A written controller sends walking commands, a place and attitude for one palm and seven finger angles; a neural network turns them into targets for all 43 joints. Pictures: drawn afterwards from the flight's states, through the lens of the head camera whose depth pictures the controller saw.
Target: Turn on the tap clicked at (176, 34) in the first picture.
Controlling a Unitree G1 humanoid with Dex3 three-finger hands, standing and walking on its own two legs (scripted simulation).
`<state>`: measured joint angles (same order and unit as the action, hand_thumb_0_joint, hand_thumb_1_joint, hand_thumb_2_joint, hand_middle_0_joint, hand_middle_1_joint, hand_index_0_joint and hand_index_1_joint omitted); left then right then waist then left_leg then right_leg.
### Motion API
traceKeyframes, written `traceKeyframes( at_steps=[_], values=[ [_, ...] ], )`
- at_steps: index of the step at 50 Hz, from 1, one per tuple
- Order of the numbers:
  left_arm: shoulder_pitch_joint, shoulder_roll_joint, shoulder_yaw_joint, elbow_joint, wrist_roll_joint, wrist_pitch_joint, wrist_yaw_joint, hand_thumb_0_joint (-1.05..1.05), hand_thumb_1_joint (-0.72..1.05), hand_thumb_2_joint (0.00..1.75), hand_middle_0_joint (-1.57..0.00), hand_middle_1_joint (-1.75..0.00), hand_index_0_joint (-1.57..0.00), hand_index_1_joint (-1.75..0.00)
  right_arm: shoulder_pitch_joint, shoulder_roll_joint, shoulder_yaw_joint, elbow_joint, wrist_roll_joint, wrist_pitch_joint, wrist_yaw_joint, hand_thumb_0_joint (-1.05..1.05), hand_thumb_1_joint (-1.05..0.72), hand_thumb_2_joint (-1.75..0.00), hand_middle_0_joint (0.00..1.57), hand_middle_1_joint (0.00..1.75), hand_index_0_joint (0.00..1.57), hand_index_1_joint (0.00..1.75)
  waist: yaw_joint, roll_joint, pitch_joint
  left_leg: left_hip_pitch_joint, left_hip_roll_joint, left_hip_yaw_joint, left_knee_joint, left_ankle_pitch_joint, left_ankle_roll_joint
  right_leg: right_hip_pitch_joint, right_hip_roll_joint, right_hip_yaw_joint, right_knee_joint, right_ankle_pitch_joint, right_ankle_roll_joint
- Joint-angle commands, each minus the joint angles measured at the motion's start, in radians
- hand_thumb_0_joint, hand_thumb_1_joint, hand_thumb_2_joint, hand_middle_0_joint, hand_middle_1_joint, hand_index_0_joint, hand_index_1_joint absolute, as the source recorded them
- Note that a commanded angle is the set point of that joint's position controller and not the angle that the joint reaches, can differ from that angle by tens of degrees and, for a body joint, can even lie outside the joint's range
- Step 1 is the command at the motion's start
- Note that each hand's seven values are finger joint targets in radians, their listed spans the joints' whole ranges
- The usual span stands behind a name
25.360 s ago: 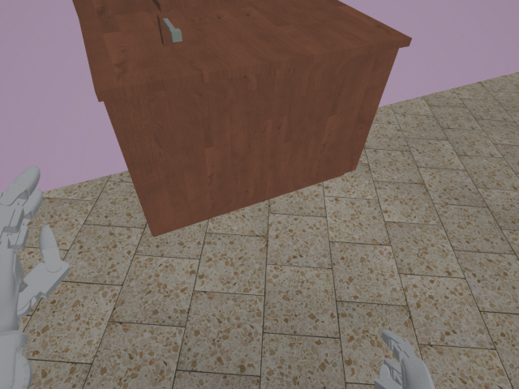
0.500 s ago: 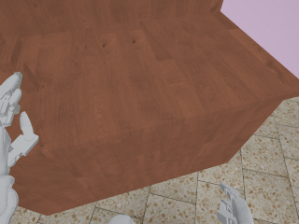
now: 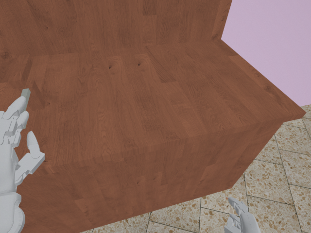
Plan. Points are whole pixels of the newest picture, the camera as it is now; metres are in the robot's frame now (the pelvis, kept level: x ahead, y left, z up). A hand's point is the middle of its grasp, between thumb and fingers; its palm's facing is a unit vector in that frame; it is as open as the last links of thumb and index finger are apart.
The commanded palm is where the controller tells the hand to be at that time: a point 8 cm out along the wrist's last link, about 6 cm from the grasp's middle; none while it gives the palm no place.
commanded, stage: come to a stop and stand still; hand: left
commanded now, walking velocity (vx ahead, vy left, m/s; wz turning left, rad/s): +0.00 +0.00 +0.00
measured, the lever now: (17, 122) +0.32 +0.38 +0.12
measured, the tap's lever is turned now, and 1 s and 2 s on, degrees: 0 0 0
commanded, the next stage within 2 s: look again from close up in 0.68 s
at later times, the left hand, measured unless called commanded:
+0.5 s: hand (23, 144) +0.23 +0.30 +0.16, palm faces +0.39 -0.82 -0.42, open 7.4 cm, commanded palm +0.16 +0.32 +0.18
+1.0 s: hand (33, 146) +0.22 +0.26 +0.17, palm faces +0.40 -0.85 -0.34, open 7.5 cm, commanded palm +0.17 +0.30 +0.18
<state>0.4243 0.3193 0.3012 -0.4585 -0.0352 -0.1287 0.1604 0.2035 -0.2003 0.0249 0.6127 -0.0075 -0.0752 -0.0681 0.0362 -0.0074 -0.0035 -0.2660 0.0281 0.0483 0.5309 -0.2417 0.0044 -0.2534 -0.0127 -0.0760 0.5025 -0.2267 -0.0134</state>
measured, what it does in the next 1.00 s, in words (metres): stands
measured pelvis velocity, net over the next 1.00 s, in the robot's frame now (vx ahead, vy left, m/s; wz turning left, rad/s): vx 0.00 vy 0.02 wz -0.02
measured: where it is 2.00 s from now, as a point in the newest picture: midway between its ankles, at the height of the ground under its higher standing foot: outside the picture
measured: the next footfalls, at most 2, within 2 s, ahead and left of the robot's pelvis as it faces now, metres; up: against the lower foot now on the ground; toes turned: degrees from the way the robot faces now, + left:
none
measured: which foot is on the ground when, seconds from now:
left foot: down 0.00-1.00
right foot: down 0.00-1.00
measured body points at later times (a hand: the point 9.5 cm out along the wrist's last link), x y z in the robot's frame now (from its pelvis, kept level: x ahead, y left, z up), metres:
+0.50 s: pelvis +0.00 +0.04 +0.00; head +0.04 +0.06 +0.45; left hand +0.21 +0.34 +0.18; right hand +0.15 -0.18 -0.08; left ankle +0.03 +0.11 -0.74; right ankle +0.03 -0.11 -0.73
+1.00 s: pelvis +0.00 +0.02 +0.00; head +0.02 +0.03 +0.45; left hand +0.20 +0.31 +0.19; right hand +0.19 -0.20 -0.07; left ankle +0.03 +0.11 -0.74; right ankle +0.03 -0.11 -0.74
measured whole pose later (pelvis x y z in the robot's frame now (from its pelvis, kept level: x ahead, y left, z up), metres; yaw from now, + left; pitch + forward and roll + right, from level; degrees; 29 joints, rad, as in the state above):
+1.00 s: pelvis +0.00 +0.02 +0.00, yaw -1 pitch -2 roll -1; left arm 0.41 0.32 0.35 -0.48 -0.04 -0.17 0.12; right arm 0.18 -0.21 0.03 0.56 0.00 -0.10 -0.03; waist 0.02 0.01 0.07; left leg -0.23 0.02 0.07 0.50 -0.23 0.04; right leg -0.20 -0.02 -0.04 0.43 -0.18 0.02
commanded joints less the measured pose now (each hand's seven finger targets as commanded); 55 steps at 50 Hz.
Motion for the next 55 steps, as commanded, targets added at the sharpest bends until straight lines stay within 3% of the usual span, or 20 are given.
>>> traceKeyframes(
  at_steps=[1,2,3,4,5,6,8,11,13,15,17,18,20,21,27,30,32,36,45,55],
  values=[
    [-0.143,0.207,0.134,-0.218,0.009,-0.075,0.018,0.0,0.9,0.9,-0.2,-0.3,-0.2,-0.3,-0.11,-0.114,-0.039,-0.176,0.006,-0.058,-0.011,0.0,-0.9,-0.9,0.2,0.3,0.2,0.3,-0.01,0.119,-0.04,-0.043,0.055,-0.109,-0.226,-0.072,0.005,0.064,-0.017,0.087,-0.143,-0.048,0.009],
    [-1.109,1.022,0.401,-0.559,0.035,-0.271,0.024,0.0,0.9,0.9,-0.2,-0.3,-0.2,-0.3,0.014,-0.154,0.13,-0.286,0.084,-0.06,-0.063,0.0,-0.9,-0.9,0.2,0.3,0.2,0.3,-0.085,0.312,0.103,-0.209,0.003,-0.068,-0.164,-0.17,0.039,0.028,-0.012,0.106,-0.115,-0.121,0.066],
    [-0.625,0.416,0.325,-0.019,0.037,-0.179,0.004,0.0,0.9,0.9,-0.2,-0.3,-0.2,-0.3,-0.004,-0.02,0.006,-0.214,0.058,-0.113,-0.027,0.0,-0.9,-0.9,0.2,0.3,0.2,0.3,-0.029,0.08,0.006,-0.102,0.106,-0.079,-0.09,-0.107,0.028,-0.083,-0.083,0.083,-0.092,-0.239,0.006],
    [-0.526,0.405,0.271,-0.041,0.034,-0.164,-0.011,0.0,0.9,0.9,-0.2,-0.3,-0.2,-0.3,-0.078,-0.098,0.004,-0.181,0.007,-0.113,0.011,0.0,-0.9,-0.9,0.2,0.3,0.2,0.3,-0.022,0.024,0.02,-0.085,0.04,-0.049,-0.09,-0.128,0.012,-0.05,-0.049,0.126,-0.158,-0.147,-0.015],
    [-0.475,0.392,0.243,0.0,0.017,-0.166,-0.017,0.0,0.9,0.9,-0.2,-0.3,-0.2,-0.3,-0.071,-0.155,-0.026,-0.191,-0.006,-0.115,0.025,0.0,-0.9,-0.9,0.2,0.3,0.2,0.3,-0.008,0.051,-0.016,-0.042,0.016,-0.03,-0.033,-0.123,0.006,-0.06,-0.085,0.197,-0.18,-0.074,-0.05],
    [-0.374,0.344,0.212,0.01,0.008,-0.184,-0.032,0.0,0.9,0.9,-0.2,-0.3,-0.2,-0.3,-0.02,-0.146,-0.038,-0.195,-0.004,-0.125,0.038,0.0,-0.9,-0.9,0.2,0.3,0.2,0.3,-0.011,0.021,-0.095,-0.021,0.002,-0.037,0.025,-0.092,0.006,-0.034,-0.132,0.239,-0.164,-0.015,-0.071],
    [-0.13,0.174,0.101,-0.017,-0.016,-0.178,-0.053,0.0,0.9,0.9,-0.2,-0.3,-0.2,-0.3,0.0,-0.141,-0.044,-0.213,0.011,-0.132,0.07,0.0,-0.9,-0.9,0.2,0.3,0.2,0.3,-0.004,0.079,-0.165,0.044,0.018,-0.039,-0.018,-0.07,0.007,0.001,-0.112,0.185,-0.109,0.02,-0.065],
    [-0.004,0.156,0.105,-0.215,-0.011,-0.165,-0.056,0.0,0.9,0.9,-0.2,-0.3,-0.2,-0.3,-0.049,-0.152,-0.051,-0.232,0.015,-0.137,0.088,0.0,-0.9,-0.9,0.2,0.3,0.2,0.3,-0.011,0.071,-0.127,0.029,0.052,-0.058,-0.109,-0.029,0.009,0.035,-0.055,0.108,-0.078,0.063,-0.023],
    [0.05,0.202,0.169,-0.224,-0.005,-0.157,-0.044,0.0,0.9,0.9,-0.2,-0.3,-0.2,-0.3,-0.076,-0.148,-0.048,-0.234,0.015,-0.129,0.081,0.0,-0.9,-0.9,0.2,0.3,0.2,0.3,-0.01,0.052,-0.114,0.029,0.085,-0.082,-0.159,0.027,0.016,0.05,-0.027,0.055,-0.039,0.084,0.003],
    [0.009,0.249,0.239,-0.222,-0.001,-0.155,-0.037,0.0,0.9,0.9,-0.2,-0.3,-0.2,-0.3,-0.095,-0.142,-0.041,-0.236,0.009,-0.118,0.066,0.0,-0.9,-0.9,0.2,0.3,0.2,0.3,-0.018,-0.01,-0.067,-0.017,0.092,-0.094,-0.186,-0.014,0.013,0.05,-0.022,0.051,-0.044,0.051,0.01],
    [-0.089,0.322,0.301,-0.269,0.001,-0.161,-0.024,0.0,0.9,0.9,-0.2,-0.3,-0.2,-0.3,-0.103,-0.143,-0.041,-0.233,0.007,-0.104,0.046,0.0,-0.9,-0.9,0.2,0.3,0.2,0.3,-0.028,0.042,-0.059,-0.021,0.099,-0.11,-0.221,-0.033,0.013,0.057,-0.016,0.048,-0.01,0.034,0.009],
    [-0.097,0.265,0.264,-0.234,0.002,-0.158,-0.023,0.0,0.9,0.9,-0.2,-0.3,-0.2,-0.3,-0.099,-0.132,-0.04,-0.231,0.003,-0.1,0.04,0.0,-0.9,-0.9,0.2,0.3,0.2,0.3,-0.029,0.096,-0.048,-0.029,0.112,-0.125,-0.244,-0.055,0.012,0.055,-0.016,0.04,0.006,0.016,0.009],
    [-0.146,0.265,0.249,-0.237,0.011,-0.156,-0.018,0.0,0.9,0.9,-0.2,-0.3,-0.2,-0.3,-0.087,-0.13,-0.042,-0.224,0.0,-0.106,0.036,0.0,-0.9,-0.9,0.2,0.3,0.2,0.3,-0.022,0.216,-0.058,-0.006,0.116,-0.119,-0.243,-0.063,0.011,0.059,-0.022,0.046,-0.002,0.01,0.003],
    [-0.166,0.264,0.239,-0.251,0.013,-0.156,-0.018,0.0,0.9,0.9,-0.2,-0.3,-0.2,-0.3,-0.084,-0.125,-0.04,-0.222,0.0,-0.112,0.036,0.0,-0.9,-0.9,0.2,0.3,0.2,0.3,-0.022,0.232,-0.071,0.009,0.11,-0.111,-0.221,-0.037,0.012,0.069,-0.029,0.046,-0.021,0.023,0.0],
    [-0.086,0.164,0.144,-0.257,0.018,-0.133,-0.027,0.0,0.9,0.9,-0.2,-0.3,-0.2,-0.3,-0.084,-0.128,-0.043,-0.204,0.009,-0.135,0.051,0.0,-0.9,-0.9,0.2,0.3,0.2,0.3,-0.03,0.11,-0.146,0.124,0.082,-0.074,-0.114,0.247,-0.006,0.101,-0.038,0.05,-0.056,0.187,-0.005],
    [-0.039,0.137,0.137,-0.211,0.016,-0.121,-0.031,0.0,0.9,0.9,-0.2,-0.3,-0.2,-0.3,-0.078,-0.134,-0.049,-0.194,0.008,-0.117,0.057,0.0,-0.9,-0.9,0.2,0.3,0.2,0.3,-0.033,0.057,-0.107,0.077,0.084,-0.077,-0.123,0.201,-0.009,0.095,-0.036,0.052,-0.069,0.182,0.0],
    [-0.033,0.177,0.178,-0.193,0.015,-0.116,-0.026,0.0,0.9,0.9,-0.2,-0.3,-0.2,-0.3,-0.09,-0.131,-0.05,-0.195,0.012,-0.102,0.051,0.0,-0.9,-0.9,0.2,0.3,0.2,0.3,-0.033,0.066,-0.091,0.073,0.086,-0.078,-0.143,0.172,-0.01,0.087,-0.037,0.059,-0.066,0.166,0.001],
    [-0.076,0.173,0.175,-0.176,0.004,-0.115,-0.031,0.0,0.9,0.9,-0.2,-0.3,-0.2,-0.3,-0.103,-0.115,-0.041,-0.21,0.013,-0.081,0.041,0.0,-0.9,-0.9,0.2,0.3,0.2,0.3,-0.036,0.057,-0.055,0.021,0.079,-0.079,-0.167,0.022,0.001,0.093,-0.044,0.075,-0.099,0.125,-0.001],
    [-0.105,0.17,0.142,-0.254,0.001,-0.109,-0.024,0.0,0.9,0.9,-0.2,-0.3,-0.2,-0.3,-0.118,-0.118,-0.037,-0.219,0.011,-0.092,0.033,0.0,-0.9,-0.9,0.2,0.3,0.2,0.3,-0.026,0.088,-0.11,0.07,0.069,-0.066,-0.141,0.101,0.011,0.131,-0.055,0.088,-0.111,0.202,-0.006],
    [-0.06,0.17,0.151,-0.2,-0.008,-0.106,-0.022,0.0,0.9,0.9,-0.2,-0.3,-0.2,-0.3,-0.114,-0.124,-0.042,-0.211,0.018,-0.081,0.028,0.0,-0.9,-0.9,0.2,0.3,0.2,0.3,-0.032,0.055,-0.054,0.022,0.064,-0.078,-0.16,-0.043,0.016,0.095,-0.06,0.109,-0.15,0.086,-0.009]
  ],
)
